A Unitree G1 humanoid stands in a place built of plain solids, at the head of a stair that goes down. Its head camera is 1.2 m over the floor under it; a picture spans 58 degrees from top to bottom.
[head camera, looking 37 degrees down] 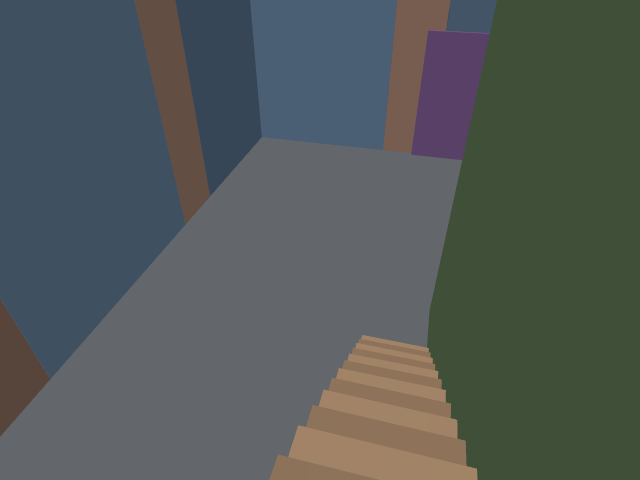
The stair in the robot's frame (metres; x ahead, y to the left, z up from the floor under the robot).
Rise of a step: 0.18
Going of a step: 0.21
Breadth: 0.76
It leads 14 degrees to the right of straight ahead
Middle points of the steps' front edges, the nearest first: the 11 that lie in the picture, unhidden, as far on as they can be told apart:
0.80 -0.28 -0.36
1.00 -0.33 -0.54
1.20 -0.38 -0.72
1.40 -0.43 -0.90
1.60 -0.48 -1.08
1.80 -0.54 -1.26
2.00 -0.59 -1.44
2.20 -0.64 -1.63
2.40 -0.69 -1.81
2.60 -0.74 -1.99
2.80 -0.79 -2.17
